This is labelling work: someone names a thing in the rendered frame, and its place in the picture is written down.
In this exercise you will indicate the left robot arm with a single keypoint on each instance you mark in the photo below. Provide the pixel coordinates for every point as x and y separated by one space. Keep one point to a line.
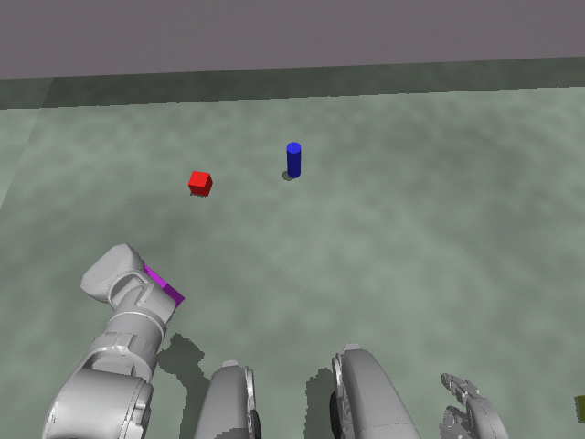
109 393

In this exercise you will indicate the left robot hand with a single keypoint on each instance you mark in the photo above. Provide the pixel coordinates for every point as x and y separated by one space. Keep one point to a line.
119 259

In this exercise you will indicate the right robot hand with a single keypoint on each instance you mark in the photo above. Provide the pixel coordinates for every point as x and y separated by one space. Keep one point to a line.
481 421

